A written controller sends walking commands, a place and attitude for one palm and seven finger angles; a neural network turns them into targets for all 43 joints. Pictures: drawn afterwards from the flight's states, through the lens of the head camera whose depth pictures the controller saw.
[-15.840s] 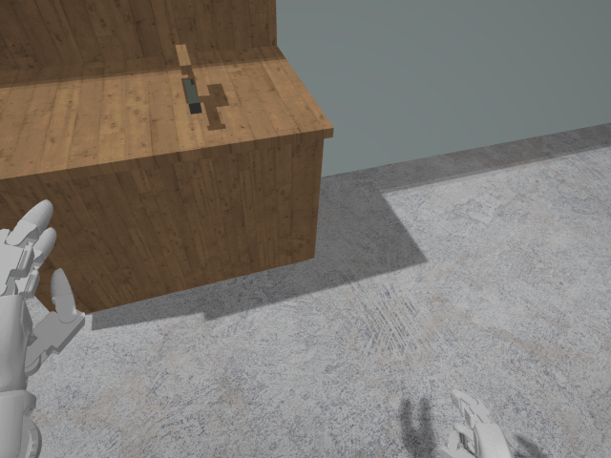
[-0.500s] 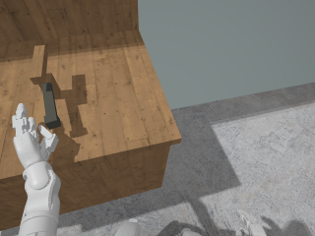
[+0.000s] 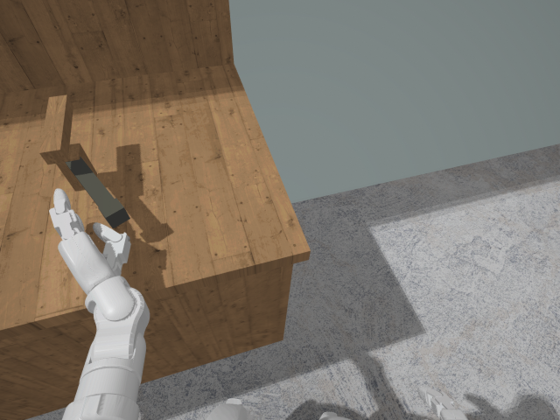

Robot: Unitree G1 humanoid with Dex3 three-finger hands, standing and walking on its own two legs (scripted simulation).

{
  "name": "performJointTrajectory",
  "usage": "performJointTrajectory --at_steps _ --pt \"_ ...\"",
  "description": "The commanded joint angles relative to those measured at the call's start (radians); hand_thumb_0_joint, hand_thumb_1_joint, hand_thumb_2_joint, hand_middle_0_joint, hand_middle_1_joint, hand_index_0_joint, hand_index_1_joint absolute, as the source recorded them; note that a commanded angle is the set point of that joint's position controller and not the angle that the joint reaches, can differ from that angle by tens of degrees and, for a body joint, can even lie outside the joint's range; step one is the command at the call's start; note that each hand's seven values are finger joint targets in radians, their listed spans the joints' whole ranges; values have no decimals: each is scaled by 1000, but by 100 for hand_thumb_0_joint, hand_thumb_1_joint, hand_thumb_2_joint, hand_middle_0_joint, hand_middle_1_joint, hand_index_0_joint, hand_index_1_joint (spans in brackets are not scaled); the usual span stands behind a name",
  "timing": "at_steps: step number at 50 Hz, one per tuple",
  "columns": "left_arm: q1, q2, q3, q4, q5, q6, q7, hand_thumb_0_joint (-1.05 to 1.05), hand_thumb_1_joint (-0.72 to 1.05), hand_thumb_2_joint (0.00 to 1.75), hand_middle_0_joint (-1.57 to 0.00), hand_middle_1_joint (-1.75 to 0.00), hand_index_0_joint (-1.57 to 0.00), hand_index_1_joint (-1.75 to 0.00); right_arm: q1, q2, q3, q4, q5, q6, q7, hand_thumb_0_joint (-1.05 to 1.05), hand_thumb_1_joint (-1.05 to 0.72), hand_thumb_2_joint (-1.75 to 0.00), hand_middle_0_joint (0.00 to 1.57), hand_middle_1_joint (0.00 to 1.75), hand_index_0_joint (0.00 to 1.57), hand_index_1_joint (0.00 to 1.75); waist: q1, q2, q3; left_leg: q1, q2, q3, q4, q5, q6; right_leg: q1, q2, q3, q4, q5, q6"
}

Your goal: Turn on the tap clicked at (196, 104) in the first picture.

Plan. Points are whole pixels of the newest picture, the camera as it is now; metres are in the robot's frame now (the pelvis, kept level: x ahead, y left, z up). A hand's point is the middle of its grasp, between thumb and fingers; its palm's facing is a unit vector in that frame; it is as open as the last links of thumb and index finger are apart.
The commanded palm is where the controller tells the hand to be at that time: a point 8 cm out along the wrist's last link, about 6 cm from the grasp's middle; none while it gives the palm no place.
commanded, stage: push the lever round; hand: left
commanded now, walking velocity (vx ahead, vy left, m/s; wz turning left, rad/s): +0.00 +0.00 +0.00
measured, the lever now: (114, 213) +0.39 +0.26 +0.06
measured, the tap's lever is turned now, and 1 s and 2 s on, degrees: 26 55 82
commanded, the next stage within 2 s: lift the hand up off the lever in 1.72 s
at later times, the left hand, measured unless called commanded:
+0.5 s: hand (153, 221) +0.39 +0.21 +0.04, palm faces +0.75 -0.65 -0.09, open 7.6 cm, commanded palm +0.34 +0.22 +0.05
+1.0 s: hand (173, 201) +0.43 +0.19 +0.04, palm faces +0.80 -0.59 -0.08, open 7.7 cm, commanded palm +0.38 +0.19 +0.05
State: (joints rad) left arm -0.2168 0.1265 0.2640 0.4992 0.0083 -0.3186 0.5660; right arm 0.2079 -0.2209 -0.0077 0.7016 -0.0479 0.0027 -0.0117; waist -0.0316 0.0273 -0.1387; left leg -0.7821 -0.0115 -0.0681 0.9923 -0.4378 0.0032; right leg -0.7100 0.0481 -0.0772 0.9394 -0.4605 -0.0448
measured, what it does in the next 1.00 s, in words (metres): stands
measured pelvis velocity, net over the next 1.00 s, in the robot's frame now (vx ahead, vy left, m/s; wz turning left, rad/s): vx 0.00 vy -0.01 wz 0.01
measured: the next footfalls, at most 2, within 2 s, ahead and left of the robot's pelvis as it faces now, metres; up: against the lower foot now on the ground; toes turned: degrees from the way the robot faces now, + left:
none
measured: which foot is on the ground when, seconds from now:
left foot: down 0.00-1.00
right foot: down 0.00-1.00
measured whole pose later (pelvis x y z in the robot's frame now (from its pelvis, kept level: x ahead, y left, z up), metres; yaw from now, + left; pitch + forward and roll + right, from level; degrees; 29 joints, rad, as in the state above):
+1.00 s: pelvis +0.00 -0.01 -0.01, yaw +1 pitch +16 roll -2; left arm -0.62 0.03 0.35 0.87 0.14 -0.29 0.90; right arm 0.22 -0.19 -0.03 0.77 -0.13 0.05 0.05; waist -0.08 0.03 -0.17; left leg -0.87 -0.02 -0.09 1.01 -0.43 -0.01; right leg -0.79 0.05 -0.10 0.96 -0.47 -0.06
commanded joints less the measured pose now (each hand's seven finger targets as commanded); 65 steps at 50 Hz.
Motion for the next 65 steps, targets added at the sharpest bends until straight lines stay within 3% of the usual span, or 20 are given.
performJointTrajectory --at_steps 1,3,5,8,9,13,14,20,27,28,29,33,36,38,40,48,50,53,59,65 --pt "-333 111 -40 -207 43 -68 36 0 90 90 -15 -15 -15 -15 -43 -135 -51 -118 3 -28 -13 0 -90 -90 20 30 20 30 -20 16 -293 187 -5 -2 -124 213 16 135 -25 64 -149 258 12" --pt "-327 148 7 -184 54 -62 59 0 90 90 -15 -15 -15 -15 -37 -139 -53 -103 0 -22 -14 0 -90 -90 20 30 20 30 -9 29 -290 192 -3 -2 -123 229 13 139 -23 64 -149 270 10" --pt "-357 85 -50 -192 59 -63 71 0 90 90 -15 -15 -15 -15 -41 -129 -54 -110 -1 -20 -9 0 -90 -90 20 30 20 30 -18 20 -308 202 -4 -1 -121 243 13 145 -26 60 -146 289 11" --pt "-367 108 -22 -146 73 -54 100 0 90 90 -15 -15 -15 -15 -44 -133 -54 -96 -4 -12 -10 0 -90 -90 20 30 20 30 -18 12 -279 185 -3 -4 -123 224 12 132 -25 61 -152 266 11" --pt "-423 59 -74 -168 76 -58 105 0 90 90 -15 -15 -15 -15 -46 -127 -53 -100 -5 -12 -6 0 -90 -90 20 30 20 30 -34 18 -293 200 -3 -3 -122 230 13 127 -30 56 -149 272 12" --pt "-416 96 -16 -115 88 -53 143 0 90 90 -15 -15 -15 -15 -46 -129 -57 -84 -11 -8 -5 0 -90 -90 20 30 20 30 -17 13 -306 189 -4 -2 -117 231 12 137 -28 60 -153 273 10" --pt "-449 62 -53 -121 91 -53 146 0 90 90 -15 -15 -15 -15 -46 -124 -55 -92 -12 -5 -2 0 -90 -90 20 30 20 30 -29 2 -315 190 -5 0 -118 235 13 143 -32 56 -148 281 12" --pt "-501 23 -66 -82 106 -46 186 0 90 90 -15 -15 -15 -15 -46 -116 -59 -81 -21 4 10 0 -90 -90 20 30 20 30 -32 11 -323 201 -3 1 -108 264 9 136 -33 50 -144 309 10" --pt "-597 26 -41 3 120 -37 227 0 90 90 -15 -15 -15 -15 -40 -112 -57 -67 -33 9 15 0 -90 -90 20 30 20 30 -43 -15 -323 169 -7 4 -102 245 12 136 -37 48 -149 299 13" --pt "-592 61 0 12 126 -38 237 0 90 90 -15 -15 -15 -15 -36 -117 -60 -57 -34 12 14 0 -90 -90 20 30 20 30 -34 -8 -327 170 -5 -2 -104 246 9 132 -34 48 -148 290 10" --pt "-621 15 -39 3 126 -40 239 0 90 90 -15 -15 -15 -15 -38 -110 -58 -64 -38 14 18 0 -90 -90 20 30 20 30 -46 16 -343 185 -7 7 -99 260 11 129 -36 45 -143 307 13" --pt "-647 44 6 65 138 -32 264 0 90 90 -15 -15 -15 -15 -27 -113 -60 -51 -45 18 22 0 -90 -90 20 30 20 30 -40 9 -337 166 -6 -1 -99 246 7 116 -33 40 -142 281 9" --pt "-689 8 -13 83 138 -33 275 0 90 90 -15 -15 -15 -15 -24 -108 -60 -55 -51 20 32 0 -90 -90 20 30 20 30 -54 -3 -358 168 -8 3 -88 258 9 116 -34 34 -138 297 12" --pt "-705 44 28 115 150 -27 290 0 90 90 -15 -15 -15 -15 -16 -113 -61 -44 -55 25 32 0 -90 -90 20 30 20 30 -49 12 -346 158 -6 -3 -92 250 5 103 -33 34 -138 281 10" --pt "-756 -7 -15 113 154 -31 297 0 90 90 -15 -15 -15 -15 -12 -106 -60 -45 -59 22 40 0 -90 -90 20 30 20 30 -64 12 -362 173 -5 -5 -89 255 6 89 -33 26 -132 277 10" --pt "-812 34 59 191 179 -22 340 0 90 90 -15 -15 -15 -15 18 -110 -66 -22 -75 24 53 0 -90 -90 20 30 20 30 -62 19 -391 160 -5 -6 -77 273 2 80 -29 22 -124 287 9" --pt "-850 -20 11 197 186 -19 343 0 90 90 -15 -15 -15 -15 19 -105 -66 -23 -78 22 61 0 -90 -90 20 30 20 30 -81 27 -389 176 -1 -8 -78 277 2 54 -29 14 -121 276 9" --pt "-886 28 67 245 188 -10 362 0 90 90 -15 -15 -15 -15 25 -111 -66 -8 -82 17 60 0 -90 -90 20 30 20 30 -83 2 -371 136 -4 -4 -77 236 7 54 -29 21 -133 252 13" --pt "-984 5 56 299 205 -8 389 0 90 90 -15 -15 -15 -15 40 -106 -65 9 -89 7 70 0 -90 -90 20 30 20 30 -105 25 -380 130 -5 -5 -77 217 9 30 -33 18 -134 227 15" --pt "-971 49 102 333 226 -13 402 0 90 90 -15 -15 -15 -15 68 -105 -69 7 -97 4 77 0 -90 -90 20 30 20 30 -97 7 -429 112 -9 10 -60 250 15 68 -34 26 -128 294 20"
